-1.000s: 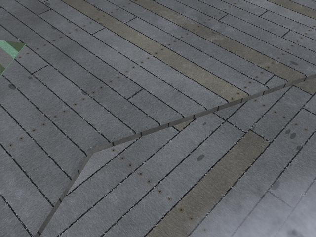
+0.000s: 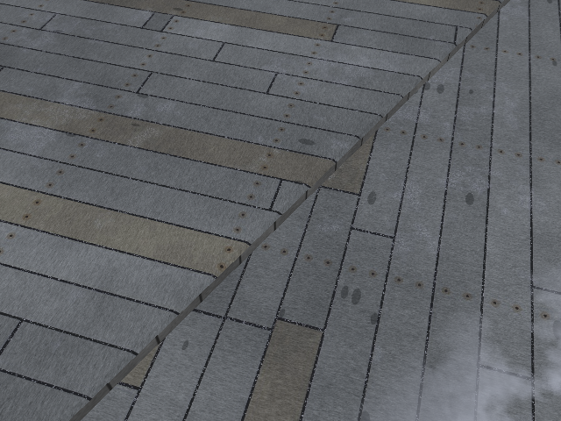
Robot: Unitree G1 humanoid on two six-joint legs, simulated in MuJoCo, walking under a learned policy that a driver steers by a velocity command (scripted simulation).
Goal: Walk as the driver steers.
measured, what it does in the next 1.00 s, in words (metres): walks ahead: right foot, then left foot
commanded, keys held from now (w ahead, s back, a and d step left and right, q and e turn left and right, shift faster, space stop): w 0.02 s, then no key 0.98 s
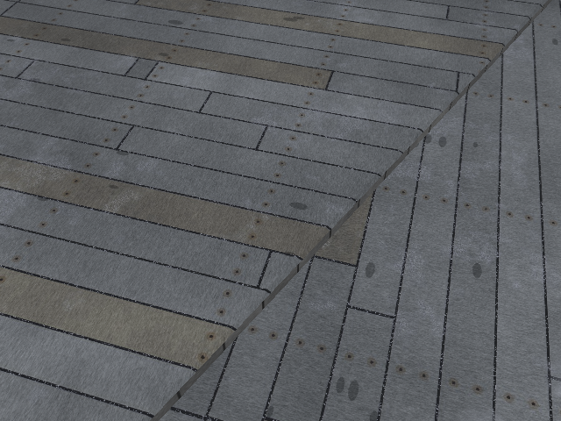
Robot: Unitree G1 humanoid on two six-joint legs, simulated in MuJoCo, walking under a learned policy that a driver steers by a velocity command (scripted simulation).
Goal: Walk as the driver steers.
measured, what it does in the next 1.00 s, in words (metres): walks ahead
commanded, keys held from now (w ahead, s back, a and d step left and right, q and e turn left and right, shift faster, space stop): no key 0.32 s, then w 0.34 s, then w+q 0.34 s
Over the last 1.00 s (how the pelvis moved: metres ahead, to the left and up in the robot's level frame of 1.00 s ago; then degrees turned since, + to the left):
0.23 -0.03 0.00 0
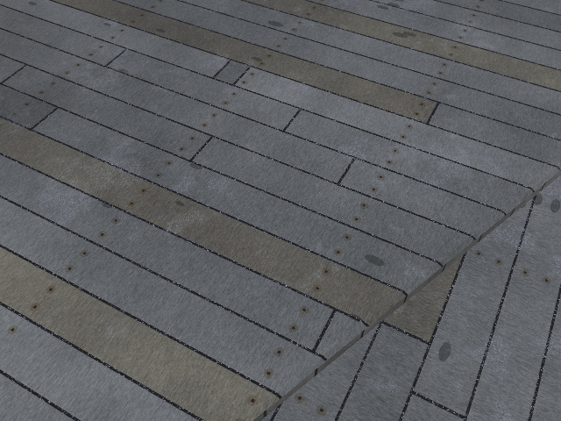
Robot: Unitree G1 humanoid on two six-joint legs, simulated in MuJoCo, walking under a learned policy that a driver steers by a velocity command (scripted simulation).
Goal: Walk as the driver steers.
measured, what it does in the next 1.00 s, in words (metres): walks ahead: left foot, then right foot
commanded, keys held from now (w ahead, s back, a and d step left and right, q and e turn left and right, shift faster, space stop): w+q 0.12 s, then q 0.06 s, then no key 0.78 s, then e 0.04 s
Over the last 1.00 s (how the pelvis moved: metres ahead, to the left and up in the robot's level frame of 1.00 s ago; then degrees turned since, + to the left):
0.23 0.00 -0.01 8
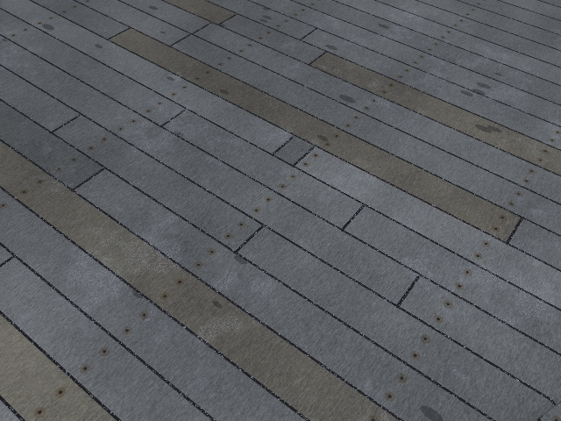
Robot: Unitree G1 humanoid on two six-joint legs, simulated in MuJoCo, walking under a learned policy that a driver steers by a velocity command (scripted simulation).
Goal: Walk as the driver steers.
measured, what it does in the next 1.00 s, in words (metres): walks ahead: right foot, then left foot 0.05 m higher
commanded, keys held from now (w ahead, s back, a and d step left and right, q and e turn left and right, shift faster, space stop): e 0.42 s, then w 0.30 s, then w+q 0.28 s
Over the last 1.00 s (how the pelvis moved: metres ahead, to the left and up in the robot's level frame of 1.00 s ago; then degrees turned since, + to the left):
0.31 0.05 0.01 12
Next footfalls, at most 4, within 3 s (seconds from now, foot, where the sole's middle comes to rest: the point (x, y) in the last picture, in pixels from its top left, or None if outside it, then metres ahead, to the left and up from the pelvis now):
0.34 right None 0.06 -0.14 -0.77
0.92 left None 0.31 0.04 -0.72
1.46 right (368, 359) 0.65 -0.20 -0.72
1.92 left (281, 324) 0.74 0.02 -0.72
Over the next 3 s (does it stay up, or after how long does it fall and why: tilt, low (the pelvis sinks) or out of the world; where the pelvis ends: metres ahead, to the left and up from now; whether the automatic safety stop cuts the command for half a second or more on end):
stays up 0.80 -0.12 0.05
